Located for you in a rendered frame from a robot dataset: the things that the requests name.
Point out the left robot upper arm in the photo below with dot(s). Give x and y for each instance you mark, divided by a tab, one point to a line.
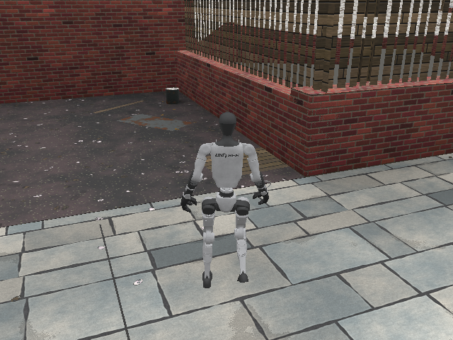
204	150

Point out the robot left hand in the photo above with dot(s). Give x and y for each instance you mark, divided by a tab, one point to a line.
189	202

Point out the robot right forearm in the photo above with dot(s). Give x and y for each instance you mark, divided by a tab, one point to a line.
261	186

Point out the humanoid robot torso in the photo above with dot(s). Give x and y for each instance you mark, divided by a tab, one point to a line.
227	163

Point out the robot left forearm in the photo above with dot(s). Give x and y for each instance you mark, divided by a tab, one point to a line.
190	187

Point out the robot right hand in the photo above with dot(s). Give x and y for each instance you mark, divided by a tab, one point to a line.
264	200

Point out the robot left thigh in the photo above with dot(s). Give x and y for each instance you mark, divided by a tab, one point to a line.
208	213

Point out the right robot upper arm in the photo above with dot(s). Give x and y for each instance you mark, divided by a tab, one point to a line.
249	150

